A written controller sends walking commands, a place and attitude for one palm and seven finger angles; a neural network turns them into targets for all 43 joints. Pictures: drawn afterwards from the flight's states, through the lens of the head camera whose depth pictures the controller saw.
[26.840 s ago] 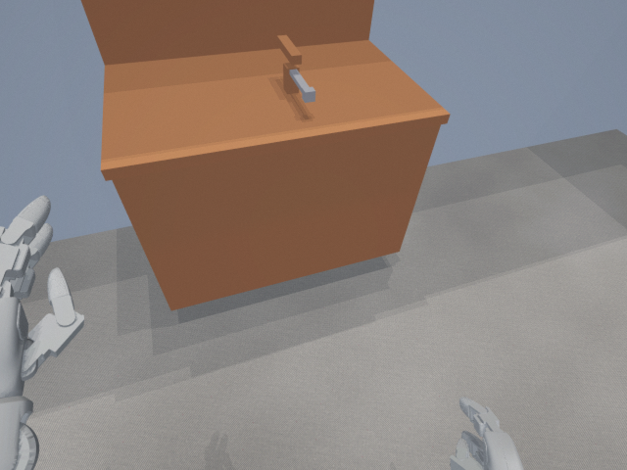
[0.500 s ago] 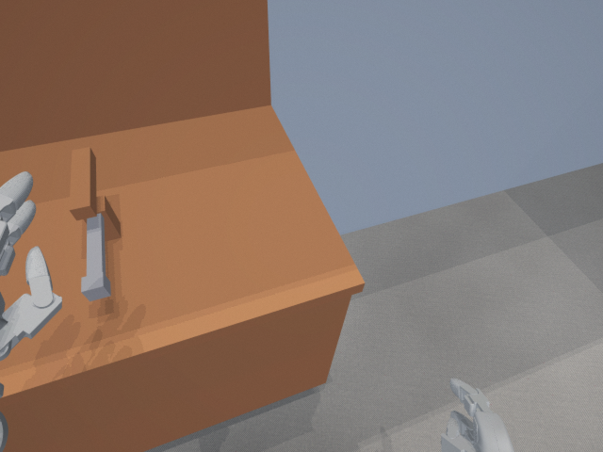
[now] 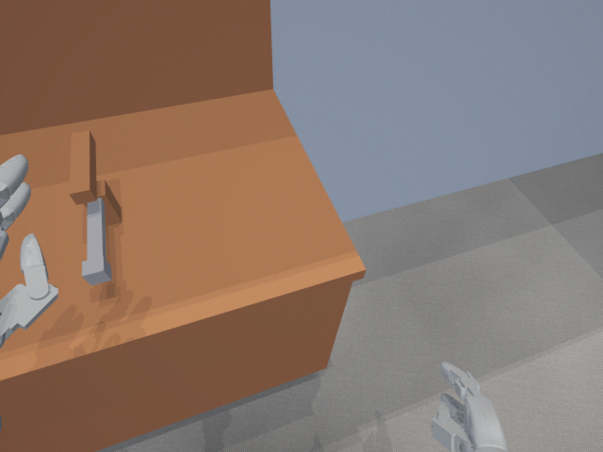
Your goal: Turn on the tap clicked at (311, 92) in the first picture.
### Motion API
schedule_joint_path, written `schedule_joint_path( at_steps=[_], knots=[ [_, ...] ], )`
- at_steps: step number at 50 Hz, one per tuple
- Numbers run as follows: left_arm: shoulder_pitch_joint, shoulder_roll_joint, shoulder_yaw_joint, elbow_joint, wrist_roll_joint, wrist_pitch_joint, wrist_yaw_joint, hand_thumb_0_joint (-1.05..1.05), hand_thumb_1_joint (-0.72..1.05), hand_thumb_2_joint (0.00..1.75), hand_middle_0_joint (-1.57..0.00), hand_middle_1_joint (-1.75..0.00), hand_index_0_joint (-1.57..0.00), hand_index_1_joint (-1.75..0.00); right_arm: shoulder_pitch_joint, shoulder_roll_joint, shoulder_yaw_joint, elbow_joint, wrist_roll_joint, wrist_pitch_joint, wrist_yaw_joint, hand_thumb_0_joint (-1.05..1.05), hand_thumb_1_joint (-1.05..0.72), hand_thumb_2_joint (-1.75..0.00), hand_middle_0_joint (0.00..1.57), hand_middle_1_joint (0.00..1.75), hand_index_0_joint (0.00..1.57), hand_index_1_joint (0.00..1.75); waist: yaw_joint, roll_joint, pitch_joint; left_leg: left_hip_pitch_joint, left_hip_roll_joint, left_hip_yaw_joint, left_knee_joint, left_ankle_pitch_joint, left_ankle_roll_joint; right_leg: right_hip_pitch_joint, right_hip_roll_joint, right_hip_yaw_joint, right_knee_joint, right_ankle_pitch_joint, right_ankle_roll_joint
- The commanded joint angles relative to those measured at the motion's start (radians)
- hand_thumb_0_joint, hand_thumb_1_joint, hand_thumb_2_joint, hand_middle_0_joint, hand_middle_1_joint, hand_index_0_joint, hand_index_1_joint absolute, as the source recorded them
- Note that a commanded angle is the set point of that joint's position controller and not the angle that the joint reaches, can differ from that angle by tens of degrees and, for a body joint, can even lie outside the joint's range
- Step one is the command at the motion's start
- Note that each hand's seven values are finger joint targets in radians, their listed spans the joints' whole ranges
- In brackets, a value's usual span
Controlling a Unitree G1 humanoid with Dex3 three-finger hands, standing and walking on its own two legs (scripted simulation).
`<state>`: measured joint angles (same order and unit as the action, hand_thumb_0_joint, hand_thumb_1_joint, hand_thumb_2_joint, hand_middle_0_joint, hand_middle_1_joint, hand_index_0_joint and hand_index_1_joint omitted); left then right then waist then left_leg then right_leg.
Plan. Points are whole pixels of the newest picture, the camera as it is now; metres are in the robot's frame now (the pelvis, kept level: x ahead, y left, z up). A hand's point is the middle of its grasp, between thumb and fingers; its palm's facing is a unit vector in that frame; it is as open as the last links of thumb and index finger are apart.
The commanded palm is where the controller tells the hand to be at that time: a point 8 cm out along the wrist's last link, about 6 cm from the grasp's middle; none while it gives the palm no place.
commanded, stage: shuffle to correct the standing spot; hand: left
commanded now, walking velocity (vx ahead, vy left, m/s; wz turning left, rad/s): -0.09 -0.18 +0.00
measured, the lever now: (97, 271) +0.33 +0.31 +0.01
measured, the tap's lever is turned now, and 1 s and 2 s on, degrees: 0 0 0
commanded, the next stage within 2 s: come to a stop and stand still in 1.44 s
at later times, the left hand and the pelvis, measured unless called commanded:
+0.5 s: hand (45, 303) +0.21 +0.24 +0.17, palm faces +0.35 -0.83 -0.42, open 7.4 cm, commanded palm +0.15 +0.28 +0.18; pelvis +0.00 +0.00 +0.00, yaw +1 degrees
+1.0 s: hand (54, 309) +0.21 +0.24 +0.16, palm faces +0.34 -0.84 -0.43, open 7.4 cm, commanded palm +0.16 +0.28 +0.18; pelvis +0.00 +0.00 +0.00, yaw +1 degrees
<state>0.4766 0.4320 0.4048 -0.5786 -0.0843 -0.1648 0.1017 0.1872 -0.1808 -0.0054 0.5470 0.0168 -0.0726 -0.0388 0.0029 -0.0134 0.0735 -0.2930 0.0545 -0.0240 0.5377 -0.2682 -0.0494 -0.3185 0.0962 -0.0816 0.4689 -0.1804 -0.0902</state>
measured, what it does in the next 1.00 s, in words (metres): stands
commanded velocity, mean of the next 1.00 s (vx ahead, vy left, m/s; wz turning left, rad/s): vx -0.08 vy -0.18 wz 0.00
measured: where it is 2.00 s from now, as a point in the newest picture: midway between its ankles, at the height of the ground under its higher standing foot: outside the picture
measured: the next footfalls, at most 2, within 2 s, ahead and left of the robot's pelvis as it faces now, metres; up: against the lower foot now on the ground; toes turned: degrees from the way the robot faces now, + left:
left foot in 1.58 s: -0.04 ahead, +0.14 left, +0.00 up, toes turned +5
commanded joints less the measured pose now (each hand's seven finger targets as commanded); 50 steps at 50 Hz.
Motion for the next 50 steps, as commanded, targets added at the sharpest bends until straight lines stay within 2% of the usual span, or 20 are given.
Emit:
schedule_joint_path(
  at_steps=[1,4,7,9,12,13,14,15,18,21,23,27,29,31,34,36,39,43,46,50],
  knots=[
    [0.049,0.138,0.116,-0.160,-0.015,-0.046,0.018,0.00,0.90,0.90,-0.20,-0.30,-0.20,-0.30,-0.030,-0.137,-0.063,-0.150,0.010,-0.047,-0.003,0.00,-0.90,-0.90,0.20,0.30,0.20,0.30,-0.004,0.027,-0.224,-0.029,0.106,-0.059,-0.027,0.016,0.079,0.156,-0.218,0.206,-0.078,0.096,0.071],
    [0.033,0.134,0.100,-0.169,-0.019,-0.035,0.032,0.00,0.90,0.90,-0.20,-0.30,-0.20,-0.30,-0.011,-0.125,-0.053,-0.136,0.013,-0.042,-0.001,0.00,-0.90,-0.90,0.20,0.30,0.20,0.30,-0.019,-0.069,-0.207,0.032,0.020,0.000,0.081,-0.120,0.064,0.024,-0.294,0.301,-0.216,-0.135,0.035],
    [0.018,0.146,0.095,-0.177,-0.016,-0.027,0.046,0.00,0.90,0.90,-0.20,-0.30,-0.20,-0.30,-0.027,-0.119,-0.043,-0.129,0.012,-0.042,-0.007,0.00,-0.90,-0.90,0.20,0.30,0.20,0.30,-0.016,-0.089,-0.178,0.090,0.012,0.015,0.120,-0.102,0.066,-0.056,-0.319,0.312,-0.278,-0.245,0.029],
    [-0.004,0.146,0.084,-0.196,-0.014,-0.031,0.049,0.00,0.90,0.90,-0.20,-0.30,-0.20,-0.30,-0.050,-0.115,-0.030,-0.127,0.005,-0.045,-0.014,0.00,-0.90,-0.90,0.20,0.30,0.20,0.30,-0.019,-0.014,-0.165,0.098,0.039,0.001,-0.006,-0.077,0.078,-0.035,-0.281,0.259,-0.229,-0.207,0.027],
    [-0.024,0.141,0.083,-0.205,-0.004,-0.041,0.049,0.00,0.90,0.90,-0.20,-0.30,-0.20,-0.30,-0.056,-0.142,-0.040,-0.130,0.001,-0.049,-0.019,0.00,-0.90,-0.90,0.20,0.30,0.20,0.30,-0.002,0.114,-0.148,0.076,0.135,-0.095,-0.158,0.019,0.108,0.040,-0.174,0.202,-0.137,-0.064,0.111],
    [-0.044,0.169,0.106,-0.223,-0.001,-0.045,0.049,0.00,0.90,0.90,-0.20,-0.30,-0.20,-0.30,-0.076,-0.136,-0.039,-0.130,0.007,-0.049,-0.020,0.00,-0.90,-0.90,0.20,0.30,0.20,0.30,-0.004,0.188,-0.150,0.035,0.172,-0.114,-0.183,0.005,0.115,0.063,-0.165,0.170,-0.083,-0.040,0.114],
    [-0.063,0.146,0.088,-0.213,0.003,-0.046,0.047,0.00,0.90,0.90,-0.20,-0.30,-0.20,-0.30,-0.071,-0.133,-0.032,-0.129,-0.001,-0.047,-0.020,0.00,-0.90,-0.90,0.20,0.30,0.20,0.30,-0.007,0.226,-0.145,-0.048,0.197,-0.141,-0.207,-0.004,0.125,0.135,-0.157,0.140,-0.019,-0.017,0.112],
    [-0.085,0.143,0.085,-0.196,0.010,-0.042,0.045,0.00,0.90,0.90,-0.20,-0.30,-0.20,-0.30,-0.069,-0.133,-0.037,-0.131,0.001,-0.049,-0.018,0.00,-0.90,-0.90,0.20,0.30,0.20,0.30,-0.004,0.218,-0.131,-0.094,0.207,-0.138,-0.210,0.007,0.122,0.177,-0.152,0.130,0.008,-0.001,0.104],
    [-0.073,0.129,0.071,-0.169,0.010,-0.034,0.032,0.00,0.90,0.90,-0.20,-0.30,-0.20,-0.30,-0.057,-0.133,-0.051,-0.138,0.007,-0.059,-0.006,0.00,-0.90,-0.90,0.20,0.30,0.20,0.30,-0.004,0.160,-0.156,-0.028,0.179,-0.096,-0.141,0.158,0.097,0.181,-0.153,0.115,-0.019,0.119,0.078],
    [-0.015,0.119,0.074,-0.133,0.000,-0.030,0.024,0.00,0.90,0.90,-0.20,-0.30,-0.20,-0.30,-0.032,-0.143,-0.062,-0.140,0.009,-0.056,0.004,0.00,-0.90,-0.90,0.20,0.30,0.20,0.30,-0.006,0.080,-0.196,-0.012,0.142,-0.076,-0.081,0.148,0.080,0.212,-0.178,0.146,-0.050,0.177,0.063],
    [0.019,0.125,0.082,-0.135,-0.007,-0.027,0.025,0.00,0.90,0.90,-0.20,-0.30,-0.20,-0.30,-0.037,-0.136,-0.059,-0.143,0.015,-0.053,0.008,0.00,-0.90,-0.90,0.20,0.30,0.20,0.30,-0.009,0.042,-0.186,0.006,0.096,-0.046,-0.045,0.051,0.072,0.166,-0.209,0.187,-0.097,0.143,0.045],
    [0.011,0.141,0.093,-0.156,-0.014,-0.025,0.038,0.00,0.90,0.90,-0.20,-0.30,-0.20,-0.30,-0.020,-0.129,-0.053,-0.132,0.017,-0.040,0.006,0.00,-0.90,-0.90,0.20,0.30,0.20,0.30,-0.020,-0.071,-0.173,0.060,0.022,0.004,0.053,-0.092,0.066,0.037,-0.284,0.282,-0.236,-0.111,0.031],
    [-0.001,0.143,0.089,-0.176,-0.015,-0.027,0.042,0.00,0.90,0.90,-0.20,-0.30,-0.20,-0.30,-0.036,-0.121,-0.042,-0.126,0.009,-0.037,0.000,0.00,-0.90,-0.90,0.20,0.30,0.20,0.30,-0.024,-0.050,-0.175,0.096,0.029,0.006,0.026,-0.066,0.071,0.009,-0.284,0.264,-0.239,-0.127,0.019],
    [-0.005,0.157,0.101,-0.183,-0.016,-0.033,0.045,0.00,0.90,0.90,-0.20,-0.30,-0.20,-0.30,-0.048,-0.125,-0.038,-0.130,0.006,-0.038,-0.007,0.00,-0.90,-0.90,0.20,0.30,0.20,0.30,-0.019,0.013,-0.168,0.085,0.059,-0.025,-0.061,-0.036,0.079,0.039,-0.246,0.231,-0.203,-0.095,0.043],
    [-0.048,0.158,0.097,-0.233,-0.008,-0.047,0.045,0.00,0.90,0.90,-0.20,-0.30,-0.20,-0.30,-0.075,-0.131,-0.035,-0.131,-0.001,-0.040,-0.014,0.00,-0.90,-0.90,0.20,0.30,0.20,0.30,-0.012,0.167,-0.184,0.053,0.143,-0.106,-0.169,0.105,0.095,0.133,-0.170,0.153,-0.093,0.057,0.078],
    [-0.045,0.160,0.100,-0.208,-0.002,-0.041,0.045,0.00,0.90,0.90,-0.20,-0.30,-0.20,-0.30,-0.069,-0.135,-0.045,-0.135,0.002,-0.042,-0.014,0.00,-0.90,-0.90,0.20,0.30,0.20,0.30,-0.005,0.188,-0.200,0.025,0.177,-0.109,-0.152,0.214,0.098,0.201,-0.167,0.133,-0.044,0.158,0.089],
    [-0.024,0.124,0.071,-0.164,-0.006,-0.031,0.033,0.00,0.90,0.90,-0.20,-0.30,-0.20,-0.30,-0.057,-0.138,-0.050,-0.137,0.005,-0.044,-0.008,0.00,-0.90,-0.90,0.20,0.30,0.20,0.30,-0.009,0.129,-0.207,0.036,0.159,-0.089,-0.114,0.273,0.078,0.218,-0.171,0.124,-0.042,0.235,0.065],
    [0.034,0.121,0.078,-0.119,-0.013,-0.016,0.031,0.00,0.90,0.90,-0.20,-0.30,-0.20,-0.30,-0.049,-0.138,-0.056,-0.142,0.018,-0.039,-0.001,0.00,-0.90,-0.90,0.20,0.30,0.20,0.30,-0.010,0.054,-0.190,0.028,0.116,-0.057,-0.077,0.145,0.069,0.198,-0.199,0.161,-0.083,0.216,0.053],
    [0.015,0.127,0.078,-0.132,-0.016,-0.016,0.035,0.00,0.90,0.90,-0.20,-0.30,-0.20,-0.30,-0.040,-0.137,-0.054,-0.140,0.018,-0.032,0.000,0.00,-0.90,-0.90,0.20,0.30,0.20,0.30,-0.017,-0.002,-0.181,0.030,0.068,-0.030,-0.032,0.005,0.067,0.141,-0.238,0.216,-0.151,0.091,0.050],
    [-0.014,0.150,0.088,-0.174,-0.016,-0.020,0.047,0.00,0.90,0.90,-0.20,-0.30,-0.20,-0.30,-0.046,-0.131,-0.046,-0.136,0.017,-0.032,-0.005,0.00,-0.90,-0.90,0.20,0.30,0.20,0.30,-0.018,-0.034,-0.176,0.089,0.040,-0.012,0.002,-0.040,0.070,0.052,-0.270,0.253,-0.217,-0.053,0.039]
  ],
)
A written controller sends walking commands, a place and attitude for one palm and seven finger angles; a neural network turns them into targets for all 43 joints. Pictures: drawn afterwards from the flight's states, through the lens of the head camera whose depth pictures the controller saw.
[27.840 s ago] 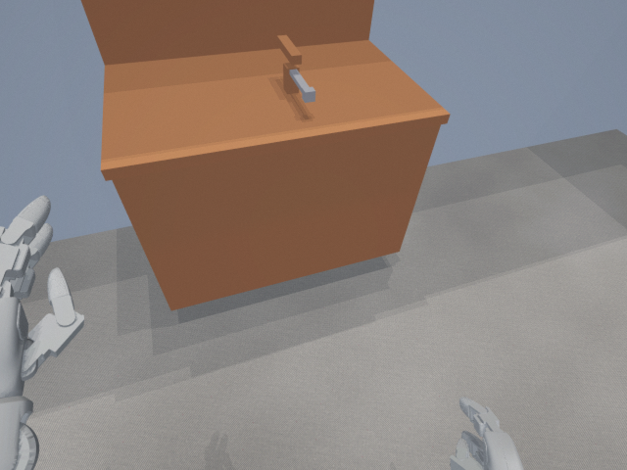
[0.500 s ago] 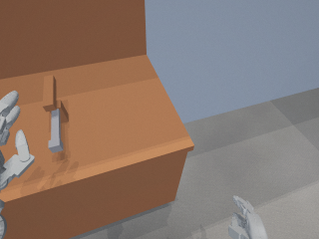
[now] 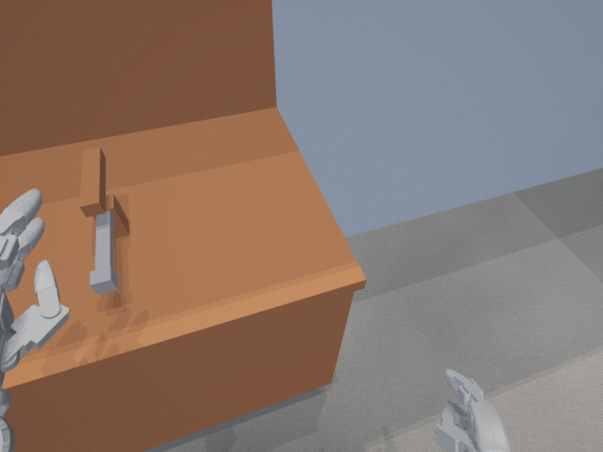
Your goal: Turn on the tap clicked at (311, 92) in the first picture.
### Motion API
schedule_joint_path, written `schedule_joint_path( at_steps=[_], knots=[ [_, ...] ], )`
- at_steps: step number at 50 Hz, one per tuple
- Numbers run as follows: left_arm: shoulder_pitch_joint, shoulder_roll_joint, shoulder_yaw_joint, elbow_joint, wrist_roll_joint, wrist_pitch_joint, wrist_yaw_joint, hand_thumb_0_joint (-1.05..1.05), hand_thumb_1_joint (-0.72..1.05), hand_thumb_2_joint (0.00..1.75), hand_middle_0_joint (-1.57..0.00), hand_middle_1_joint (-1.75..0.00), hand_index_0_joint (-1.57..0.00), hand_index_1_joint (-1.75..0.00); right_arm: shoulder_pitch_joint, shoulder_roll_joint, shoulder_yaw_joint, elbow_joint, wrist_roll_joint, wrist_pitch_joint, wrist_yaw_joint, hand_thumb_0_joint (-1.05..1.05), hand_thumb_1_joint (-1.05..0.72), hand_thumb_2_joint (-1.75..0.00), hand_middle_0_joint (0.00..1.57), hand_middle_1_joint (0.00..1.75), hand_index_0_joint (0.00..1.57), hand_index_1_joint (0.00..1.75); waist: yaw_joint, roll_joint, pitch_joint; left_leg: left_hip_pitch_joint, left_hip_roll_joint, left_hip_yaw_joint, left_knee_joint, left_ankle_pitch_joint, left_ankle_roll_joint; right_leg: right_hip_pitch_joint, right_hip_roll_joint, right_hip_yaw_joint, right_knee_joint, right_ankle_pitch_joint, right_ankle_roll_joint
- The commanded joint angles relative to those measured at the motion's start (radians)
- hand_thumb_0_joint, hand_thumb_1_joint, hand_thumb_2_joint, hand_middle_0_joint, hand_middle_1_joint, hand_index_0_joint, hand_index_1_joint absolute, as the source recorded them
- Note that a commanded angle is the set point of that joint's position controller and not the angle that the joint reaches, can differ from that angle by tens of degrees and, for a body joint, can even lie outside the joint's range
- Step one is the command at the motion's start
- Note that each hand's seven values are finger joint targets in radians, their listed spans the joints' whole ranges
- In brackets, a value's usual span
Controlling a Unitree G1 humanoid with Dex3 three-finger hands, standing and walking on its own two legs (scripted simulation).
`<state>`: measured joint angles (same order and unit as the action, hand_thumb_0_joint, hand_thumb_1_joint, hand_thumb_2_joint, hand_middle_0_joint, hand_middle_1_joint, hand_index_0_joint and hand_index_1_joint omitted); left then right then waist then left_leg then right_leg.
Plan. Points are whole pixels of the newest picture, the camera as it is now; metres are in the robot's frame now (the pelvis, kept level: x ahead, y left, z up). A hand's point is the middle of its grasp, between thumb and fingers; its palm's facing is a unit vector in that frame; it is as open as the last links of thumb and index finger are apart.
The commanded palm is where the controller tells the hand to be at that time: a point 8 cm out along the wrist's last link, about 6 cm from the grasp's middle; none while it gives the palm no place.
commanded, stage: shuffle to correct the standing spot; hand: left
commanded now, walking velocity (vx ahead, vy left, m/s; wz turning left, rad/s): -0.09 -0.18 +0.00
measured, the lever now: (104, 280) +0.34 +0.31 +0.01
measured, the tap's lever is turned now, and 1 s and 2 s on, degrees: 0 0 0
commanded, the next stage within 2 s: come to a stop and stand still in 0.44 s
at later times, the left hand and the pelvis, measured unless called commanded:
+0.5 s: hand (49, 347) +0.18 +0.23 +0.16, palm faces +0.33 -0.83 -0.45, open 7.4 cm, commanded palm +0.13 +0.27 +0.18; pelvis -0.03 -0.01 +0.00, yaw +0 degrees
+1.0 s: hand out of the picture +0.17 +0.28 +0.15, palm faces +0.39 -0.82 -0.42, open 7.4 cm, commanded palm +0.12 +0.31 +0.18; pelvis -0.04 +0.02 +0.01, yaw +1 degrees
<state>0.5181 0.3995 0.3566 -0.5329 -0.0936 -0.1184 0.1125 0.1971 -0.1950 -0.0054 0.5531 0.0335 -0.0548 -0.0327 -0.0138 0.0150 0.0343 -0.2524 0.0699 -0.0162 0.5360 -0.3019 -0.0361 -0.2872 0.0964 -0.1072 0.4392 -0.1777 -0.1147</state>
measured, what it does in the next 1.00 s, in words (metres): steps on the spot: left foot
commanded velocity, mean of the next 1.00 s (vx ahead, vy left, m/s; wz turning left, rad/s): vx -0.10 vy -0.09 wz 0.00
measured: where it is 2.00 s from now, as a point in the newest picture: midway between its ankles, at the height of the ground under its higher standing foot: outside the picture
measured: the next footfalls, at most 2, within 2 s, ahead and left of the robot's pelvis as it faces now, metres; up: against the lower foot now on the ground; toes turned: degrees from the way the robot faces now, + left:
left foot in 0.58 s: -0.03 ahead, +0.14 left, +0.00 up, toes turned +3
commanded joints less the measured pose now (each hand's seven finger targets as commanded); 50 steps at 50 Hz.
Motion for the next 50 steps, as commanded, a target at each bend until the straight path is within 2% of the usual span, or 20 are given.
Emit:
schedule_joint_path(
  at_steps=[1,4,7,8,14,18,20,22,24,26,27,29,31,33,35,38,42,45,48,50],
  knots=[
    [-0.056,0.183,0.137,-0.221,-0.008,-0.067,0.039,0.00,0.90,0.90,-0.20,-0.30,-0.20,-0.30,-0.057,-0.114,-0.044,-0.140,-0.001,-0.049,-0.013,0.00,-0.90,-0.90,0.20,0.30,0.20,0.30,-0.001,-0.053,-0.130,0.053,0.026,-0.019,-0.003,-0.015,0.060,0.009,-0.270,0.280,-0.200,-0.086,0.071],
    [-0.076,0.184,0.136,-0.256,-0.005,-0.078,0.043,0.00,0.90,0.90,-0.20,-0.30,-0.20,-0.30,-0.077,-0.112,-0.036,-0.137,-0.010,-0.051,-0.017,0.00,-0.90,-0.90,0.20,0.30,0.20,0.30,0.001,0.032,-0.138,0.043,0.066,-0.059,-0.098,0.058,0.068,0.056,-0.231,0.233,-0.148,-0.031,0.079],
    [-0.073,0.191,0.145,-0.275,0.001,-0.089,0.041,0.00,0.90,0.90,-0.20,-0.30,-0.20,-0.30,-0.080,-0.123,-0.041,-0.148,-0.012,-0.057,-0.022,0.00,-0.90,-0.90,0.20,0.30,0.20,0.30,0.014,0.139,-0.138,-0.017,0.149,-0.114,-0.142,0.226,0.081,0.138,-0.187,0.181,-0.044,0.157,0.125],
    [-0.085,0.203,0.157,-0.279,0.005,-0.092,0.038,0.00,0.90,0.90,-0.20,-0.30,-0.20,-0.30,-0.092,-0.115,-0.039,-0.147,-0.013,-0.060,-0.023,0.00,-0.90,-0.90,0.20,0.30,0.20,0.30,0.014,0.149,-0.139,-0.033,0.163,-0.112,-0.136,0.287,0.078,0.156,-0.188,0.166,-0.016,0.203,0.122],
    [-0.018,0.165,0.155,-0.205,0.008,-0.110,0.017,0.00,0.90,0.90,-0.20,-0.30,-0.20,-0.30,-0.064,-0.117,-0.056,-0.143,-0.020,-0.067,-0.016,0.00,-0.90,-0.90,0.20,0.30,0.20,0.30,0.010,0.070,-0.187,-0.035,0.165,-0.093,-0.063,0.428,0.061,0.188,-0.208,0.145,0.032,0.335,0.097],
    [0.042,0.171,0.180,-0.167,-0.004,-0.091,0.020,0.00,0.90,0.90,-0.20,-0.30,-0.20,-0.30,-0.052,-0.112,-0.063,-0.142,-0.003,-0.061,-0.012,0.00,-0.90,-0.90,0.20,0.30,0.20,0.30,0.008,-0.023,-0.189,-0.058,0.084,-0.047,-0.010,0.068,0.057,0.129,-0.252,0.223,-0.053,0.167,0.090],
    [0.009,0.183,0.174,-0.192,-0.004,-0.085,0.028,0.00,0.90,0.90,-0.20,-0.30,-0.20,-0.30,-0.032,-0.115,-0.060,-0.139,0.001,-0.057,-0.012,0.00,-0.90,-0.90,0.20,0.30,0.20,0.30,0.003,-0.120,-0.167,-0.030,0.013,-0.003,0.085,-0.115,0.051,0.007,-0.304,0.305,-0.183,-0.111,0.092],
    [-0.007,0.181,0.158,-0.205,-0.005,-0.072,0.041,0.00,0.90,0.90,-0.20,-0.30,-0.20,-0.30,-0.029,-0.107,-0.055,-0.130,0.002,-0.053,-0.011,0.00,-0.90,-0.90,0.20,0.30,0.20,0.30,0.003,-0.176,-0.156,0.046,-0.020,0.026,0.216,-0.122,0.045,-0.121,-0.359,0.361,-0.304,-0.359,0.078],
    [-0.030,0.181,0.135,-0.236,-0.002,-0.065,0.047,0.00,0.90,0.90,-0.20,-0.30,-0.20,-0.30,-0.051,-0.095,-0.033,-0.131,-0.008,-0.052,-0.016,0.00,-0.90,-0.90,0.20,0.30,0.20,0.30,-0.003,-0.138,-0.142,0.076,-0.013,0.039,0.167,-0.115,0.052,-0.151,-0.347,0.318,-0.298,-0.391,0.052],
    [-0.040,0.192,0.140,-0.240,0.002,-0.069,0.049,0.00,0.90,0.90,-0.20,-0.30,-0.20,-0.30,-0.053,-0.095,-0.026,-0.132,-0.014,-0.059,-0.024,0.00,-0.90,-0.90,0.20,0.30,0.20,0.30,0.003,-0.082,-0.135,0.082,-0.008,0.059,0.024,-0.115,0.058,-0.098,-0.303,0.273,-0.267,-0.360,0.060],
    [-0.045,0.191,0.140,-0.245,0.006,-0.074,0.051,0.00,0.90,0.90,-0.20,-0.30,-0.20,-0.30,-0.052,-0.098,-0.030,-0.132,-0.016,-0.064,-0.027,0.00,-0.90,-0.90,0.20,0.30,0.20,0.30,0.008,-0.033,-0.127,0.081,0.004,0.059,-0.063,-0.101,0.065,-0.060,-0.272,0.272,-0.246,-0.319,0.082],
    [-0.087,0.181,0.131,-0.267,0.015,-0.095,0.059,0.00,0.90,0.90,-0.20,-0.30,-0.20,-0.30,-0.065,-0.111,-0.025,-0.130,-0.019,-0.070,-0.029,0.00,-0.90,-0.90,0.20,0.30,0.20,0.30,0.016,0.104,-0.124,0.056,0.077,-0.042,-0.207,-0.041,0.097,0.037,-0.207,0.236,-0.166,-0.204,0.133],
    [-0.080,0.174,0.136,-0.250,0.023,-0.092,0.067,0.00,0.90,0.90,-0.20,-0.30,-0.20,-0.30,-0.054,-0.129,-0.042,-0.133,-0.005,-0.069,-0.024,0.00,-0.90,-0.90,0.20,0.30,0.20,0.30,0.029,0.157,-0.178,0.051,0.127,-0.066,-0.172,0.089,0.113,0.136,-0.176,0.217,-0.065,0.006,0.179],
    [-0.103,0.181,0.137,-0.260,0.027,-0.087,0.064,0.00,0.90,0.90,-0.20,-0.30,-0.20,-0.30,-0.075,-0.118,-0.035,-0.137,0.000,-0.077,-0.021,0.00,-0.90,-0.90,0.20,0.30,0.20,0.30,0.023,0.224,-0.154,-0.062,0.127,-0.060,-0.201,-0.016,0.099,0.205,-0.178,0.181,-0.015,0.011,0.140],
    [-0.109,0.151,0.111,-0.215,0.036,-0.081,0.062,0.00,0.90,0.90,-0.20,-0.30,-0.20,-0.30,-0.069,-0.122,-0.038,-0.136,-0.002,-0.084,-0.017,0.00,-0.90,-0.90,0.20,0.30,0.20,0.30,0.017,0.153,-0.117,-0.107,0.103,-0.051,-0.190,-0.015,0.080,0.236,-0.172,0.175,-0.029,0.051,0.114],
    [-0.054,0.139,0.112,-0.134,0.032,-0.070,0.057,0.00,0.90,0.90,-0.20,-0.30,-0.20,-0.30,-0.052,-0.125,-0.044,-0.132,0.004,-0.088,-0.009,0.00,-0.90,-0.90,0.20,0.30,0.20,0.30,0.014,0.003,-0.103,-0.054,0.039,-0.013,-0.117,0.010,0.062,0.203,-0.208,0.234,-0.123,0.052,0.103],
    [-0.032,0.134,0.110,-0.048,0.031,-0.054,0.053,0.00,0.90,0.90,-0.20,-0.30,-0.20,-0.30,-0.033,-0.125,-0.038,-0.128,0.007,-0.066,-0.002,0.00,-0.90,-0.90,0.20,0.30,0.20,0.30,0.010,-0.170,-0.071,0.012,-0.017,-0.003,-0.013,-0.060,0.070,0.065,-0.286,0.321,-0.298,-0.211,0.109],
    [-0.061,0.148,0.107,-0.086,0.037,-0.058,0.050,0.00,0.90,0.90,-0.20,-0.30,-0.20,-0.30,-0.054,-0.123,-0.024,-0.129,-0.003,-0.054,-0.010,0.00,-0.90,-0.90,0.20,0.30,0.20,0.30,0.010,-0.131,-0.087,0.060,-0.008,-0.016,-0.094,-0.046,0.079,0.049,-0.274,0.284,-0.289,-0.250,0.087],
    [-0.146,0.173,0.103,-0.202,0.047,-0.077,0.051,0.00,0.90,0.90,-0.20,-0.30,-0.20,-0.30,-0.085,-0.123,-0.018,-0.136,-0.008,-0.059,-0.018,0.00,-0.90,-0.90,0.20,0.30,0.20,0.30,0.020,0.037,-0.109,0.061,0.026,-0.037,-0.210,-0.011,0.086,0.113,-0.225,0.249,-0.220,-0.163,0.094],
    [-0.173,0.160,0.087,-0.232,0.054,-0.087,0.059,0.00,0.90,0.90,-0.20,-0.30,-0.20,-0.30,-0.078,-0.122,-0.017,-0.141,-0.013,-0.068,-0.023,0.00,-0.90,-0.90,0.20,0.30,0.20,0.30,0.024,0.110,-0.122,0.012,0.051,-0.065,-0.260,-0.005,0.091,0.198,-0.198,0.219,-0.160,-0.083,0.092]
  ],
)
